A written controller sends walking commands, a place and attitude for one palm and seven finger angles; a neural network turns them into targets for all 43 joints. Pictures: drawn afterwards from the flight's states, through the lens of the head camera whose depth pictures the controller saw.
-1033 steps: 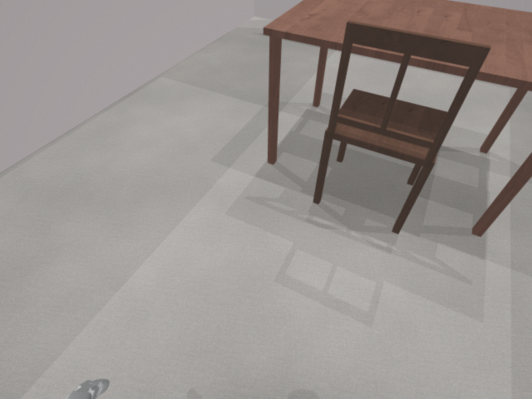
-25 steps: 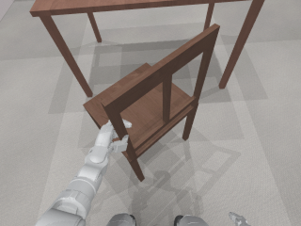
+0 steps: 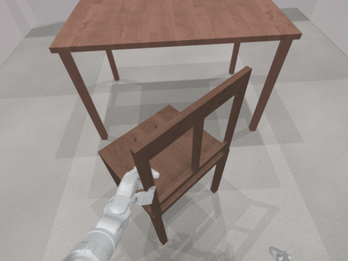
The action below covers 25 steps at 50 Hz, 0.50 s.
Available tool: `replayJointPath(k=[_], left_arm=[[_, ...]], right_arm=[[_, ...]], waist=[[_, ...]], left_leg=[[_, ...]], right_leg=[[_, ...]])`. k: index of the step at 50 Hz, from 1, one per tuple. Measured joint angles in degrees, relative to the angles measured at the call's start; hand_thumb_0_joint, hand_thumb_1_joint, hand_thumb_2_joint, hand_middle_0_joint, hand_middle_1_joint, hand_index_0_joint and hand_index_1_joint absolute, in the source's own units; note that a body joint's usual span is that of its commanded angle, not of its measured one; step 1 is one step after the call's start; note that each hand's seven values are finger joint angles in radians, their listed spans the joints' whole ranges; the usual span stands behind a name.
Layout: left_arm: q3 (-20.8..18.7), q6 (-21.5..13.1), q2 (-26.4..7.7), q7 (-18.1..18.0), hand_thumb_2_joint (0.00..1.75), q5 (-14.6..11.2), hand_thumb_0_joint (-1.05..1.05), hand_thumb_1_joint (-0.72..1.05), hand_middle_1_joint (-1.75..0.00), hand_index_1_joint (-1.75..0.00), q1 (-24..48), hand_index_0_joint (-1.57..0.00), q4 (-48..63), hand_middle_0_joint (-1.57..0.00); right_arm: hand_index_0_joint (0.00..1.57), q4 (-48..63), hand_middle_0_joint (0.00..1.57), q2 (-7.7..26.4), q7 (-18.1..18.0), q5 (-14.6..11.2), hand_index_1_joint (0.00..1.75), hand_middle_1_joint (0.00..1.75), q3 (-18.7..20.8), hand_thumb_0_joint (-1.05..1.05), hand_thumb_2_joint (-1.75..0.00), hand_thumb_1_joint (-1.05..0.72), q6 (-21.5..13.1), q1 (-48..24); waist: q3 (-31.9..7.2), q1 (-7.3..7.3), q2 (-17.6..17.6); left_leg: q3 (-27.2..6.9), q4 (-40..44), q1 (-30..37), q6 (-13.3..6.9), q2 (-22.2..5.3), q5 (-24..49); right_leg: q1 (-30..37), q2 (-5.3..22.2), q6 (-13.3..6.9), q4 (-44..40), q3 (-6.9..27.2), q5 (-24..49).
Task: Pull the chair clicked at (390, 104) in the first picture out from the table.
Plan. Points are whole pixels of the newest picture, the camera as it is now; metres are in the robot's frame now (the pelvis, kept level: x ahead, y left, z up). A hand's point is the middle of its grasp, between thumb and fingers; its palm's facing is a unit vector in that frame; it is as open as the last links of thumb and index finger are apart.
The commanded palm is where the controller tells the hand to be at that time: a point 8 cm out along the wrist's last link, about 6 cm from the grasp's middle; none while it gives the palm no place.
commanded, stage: stop walking, hand still on the chair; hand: left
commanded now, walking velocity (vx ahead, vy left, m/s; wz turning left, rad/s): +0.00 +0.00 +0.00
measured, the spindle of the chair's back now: (196, 147) +0.47 -0.06 -0.10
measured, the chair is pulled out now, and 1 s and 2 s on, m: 0.47 0.47 0.47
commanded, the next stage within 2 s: open the thumb and straighten the fingers in 0.26 s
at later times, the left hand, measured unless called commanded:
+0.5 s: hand (146, 192) +0.30 +0.09 -0.06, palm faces -0.21 -0.96 -0.18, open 6.3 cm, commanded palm +0.28 +0.14 -0.04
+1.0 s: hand (140, 191) +0.30 +0.11 -0.06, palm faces -0.19 -0.97 -0.18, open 16.2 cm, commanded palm +0.29 +0.16 -0.04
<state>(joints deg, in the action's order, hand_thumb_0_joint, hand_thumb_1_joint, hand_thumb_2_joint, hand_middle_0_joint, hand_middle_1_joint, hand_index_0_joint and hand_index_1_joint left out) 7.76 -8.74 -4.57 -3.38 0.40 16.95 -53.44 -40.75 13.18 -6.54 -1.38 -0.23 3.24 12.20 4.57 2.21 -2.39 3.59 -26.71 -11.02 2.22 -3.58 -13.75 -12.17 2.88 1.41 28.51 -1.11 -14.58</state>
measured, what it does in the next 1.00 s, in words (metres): stands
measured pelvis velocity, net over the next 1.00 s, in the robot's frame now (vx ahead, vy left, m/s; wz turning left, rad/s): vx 0.01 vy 0.00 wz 0.03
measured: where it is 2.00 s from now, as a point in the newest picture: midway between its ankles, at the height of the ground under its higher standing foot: outside the picture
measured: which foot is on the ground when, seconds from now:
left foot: down 0.00-1.00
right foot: down 0.00-1.00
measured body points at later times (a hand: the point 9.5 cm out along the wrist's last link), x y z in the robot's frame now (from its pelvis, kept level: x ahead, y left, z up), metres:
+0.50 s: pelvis +0.00 +0.00 -0.01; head +0.04 +0.00 +0.44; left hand +0.30 +0.14 -0.05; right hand +0.11 -0.25 -0.12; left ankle +0.01 +0.14 -0.74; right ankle +0.01 -0.13 -0.74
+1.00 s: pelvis +0.01 +0.00 -0.03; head +0.06 -0.02 +0.42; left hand +0.31 +0.16 -0.05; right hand +0.15 -0.25 -0.14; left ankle +0.01 +0.14 -0.74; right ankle +0.01 -0.13 -0.74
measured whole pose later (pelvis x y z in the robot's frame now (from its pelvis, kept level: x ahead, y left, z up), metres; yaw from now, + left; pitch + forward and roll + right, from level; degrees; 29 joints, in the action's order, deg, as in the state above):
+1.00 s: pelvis +0.01 +0.00 -0.03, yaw +2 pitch +7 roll +1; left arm 4.4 1.0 -9.4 2.9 0.2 5.2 -27.0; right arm -33.5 14.4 -1.3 -1.8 -0.3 -1.1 14.3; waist -2.8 3.9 -2.2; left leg 1.6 -42.4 -28.5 2.1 -3.1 -21.2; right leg -28.7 4.0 1.5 44.0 -2.2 -22.6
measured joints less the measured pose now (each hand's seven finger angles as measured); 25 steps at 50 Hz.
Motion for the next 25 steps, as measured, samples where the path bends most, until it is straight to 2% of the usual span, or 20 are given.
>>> replayJointPath(k=[9,18,19,23,25], left_arm=[[1.38,0.84,0.09,-0.38,0.83,0.50,0.07,0.60,-1.27,-1.33,-1.75,-0.47,3.48,-0.10],[1.71,1.28,-0.17,-0.84,0.82,0.36,0.07,0.61,-1.27,-1.32,-2.77,-0.46,5.25,-0.10],[1.50,1.70,-0.27,-0.81,0.82,0.42,0.07,0.61,-1.27,-1.32,-3.05,-0.46,6.02,-0.10],[0.48,1.67,-2.47,0.93,0.80,0.96,0.06,0.58,-1.29,-1.33,-5.35,-0.47,9.73,-0.13],[-0.25,1.38,-3.61,1.74,0.76,0.49,0.06,0.53,-1.32,-1.34,-6.24,-0.48,11.89,-0.18]], right_arm=[[0.20,1.09,0.21,-2.77,0.63,0.43,0.30,0.30,-1.53,0.01,-0.90,-0.91,-0.21,-1.31],[0.20,1.32,0.21,-1.83,0.60,0.48,0.30,0.30,-1.23,0.01,-0.90,-0.91,0.21,-0.64],[0.20,1.35,0.21,-1.66,0.59,0.48,0.30,0.30,-1.14,0.01,-0.90,-0.91,0.29,-0.64],[0.20,1.25,0.21,-0.76,3.33,-0.86,0.30,0.30,-0.85,0.01,-0.90,-0.91,-0.55,0.21],[0.20,1.57,0.21,-0.04,4.26,-1.00,0.30,0.30,-0.39,0.01,-0.90,-0.91,-1.52,0.98]], waist=[[0.00,-0.51,0.87],[-0.09,-0.29,1.07],[0.10,-0.12,1.10],[-2.27,2.20,2.61],[-2.78,2.66,3.23]], left_leg=[[0.73,-0.09,0.10,-0.62,0.45,-0.52],[0.76,-0.08,-0.14,-0.66,0.36,-0.57],[0.73,-0.05,-0.10,-0.64,0.34,-0.53],[-0.42,-2.07,-4.06,-0.61,0.82,-0.92],[-0.81,-3.61,-5.83,-0.48,0.71,-1.52]], right_leg=[[0.10,0.45,0.70,-0.48,0.71,0.07],[0.01,0.35,0.74,-0.86,0.72,0.24],[0.04,0.34,0.72,-0.87,0.69,0.26],[-3.80,0.95,0.58,2.18,-0.32,-1.19],[-5.40,0.90,0.37,3.67,-0.62,-1.92]])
